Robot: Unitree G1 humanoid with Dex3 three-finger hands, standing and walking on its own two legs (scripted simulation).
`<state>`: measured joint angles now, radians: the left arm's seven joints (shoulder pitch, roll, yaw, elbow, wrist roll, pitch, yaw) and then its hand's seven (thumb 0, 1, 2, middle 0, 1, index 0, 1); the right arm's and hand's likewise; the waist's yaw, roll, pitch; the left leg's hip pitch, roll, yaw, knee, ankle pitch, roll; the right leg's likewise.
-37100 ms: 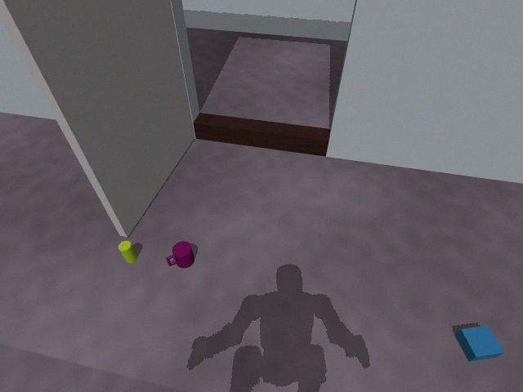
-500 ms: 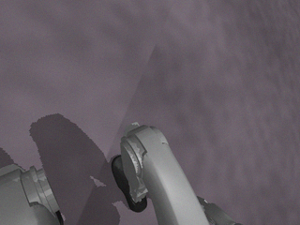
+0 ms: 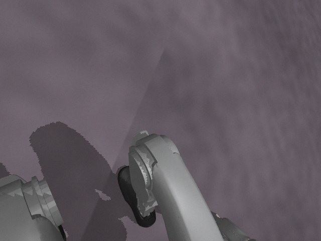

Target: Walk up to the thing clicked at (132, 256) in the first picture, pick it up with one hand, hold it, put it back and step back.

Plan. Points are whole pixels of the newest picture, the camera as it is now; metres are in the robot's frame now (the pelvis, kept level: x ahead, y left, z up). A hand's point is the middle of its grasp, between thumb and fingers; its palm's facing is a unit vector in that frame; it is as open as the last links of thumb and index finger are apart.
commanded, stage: close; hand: left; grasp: from above
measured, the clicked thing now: out of the picture +0.47 +0.35 -0.26
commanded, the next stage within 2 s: settle in 0.16 s
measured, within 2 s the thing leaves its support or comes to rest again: leaves its support in 0.52 s
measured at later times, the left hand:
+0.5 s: hand out of the picture +0.46 +0.35 -0.23, palm faces -0.42 -0.16 -0.89, open 8.1 cm
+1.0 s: hand out of the picture +0.45 +0.36 -0.13, palm faces -0.43 -0.12 -0.89, open 8.0 cm
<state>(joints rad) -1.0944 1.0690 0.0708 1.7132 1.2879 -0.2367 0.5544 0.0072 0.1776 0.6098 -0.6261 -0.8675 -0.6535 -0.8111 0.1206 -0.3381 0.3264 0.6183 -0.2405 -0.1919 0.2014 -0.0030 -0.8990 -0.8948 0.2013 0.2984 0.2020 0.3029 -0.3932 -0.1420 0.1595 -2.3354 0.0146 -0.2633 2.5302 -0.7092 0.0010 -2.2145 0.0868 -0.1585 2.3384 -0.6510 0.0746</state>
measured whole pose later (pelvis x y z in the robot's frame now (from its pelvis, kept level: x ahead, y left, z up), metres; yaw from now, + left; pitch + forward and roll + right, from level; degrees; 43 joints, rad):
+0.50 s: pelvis +0.00 +0.00 +0.00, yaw +0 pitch +29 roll -15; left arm -1.08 1.06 0.10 1.65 1.26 -0.21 0.51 0.02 0.22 0.53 -0.80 -0.77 -0.73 -0.74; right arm 0.14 -0.35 0.31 0.62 -0.23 -0.19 0.20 0.00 -0.91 -0.90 0.20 0.30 0.20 0.30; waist -0.39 -0.13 0.16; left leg -2.34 0.01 -0.26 2.52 -0.71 -0.01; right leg -2.22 0.08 -0.16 2.33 -0.65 0.07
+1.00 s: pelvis +0.00 -0.01 +0.02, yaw +4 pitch +33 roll -11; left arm -1.00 0.85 0.04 1.34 1.17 -0.13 0.24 0.01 0.21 0.53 -0.82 -0.75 -0.76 -0.71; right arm 0.15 -0.32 0.15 0.63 -0.14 -0.06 0.19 0.00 -0.92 -0.90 0.20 0.30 0.20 0.30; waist -0.27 -0.01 0.00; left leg -2.33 0.00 -0.19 2.42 -0.68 0.00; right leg -2.22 0.05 -0.10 2.30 -0.66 0.06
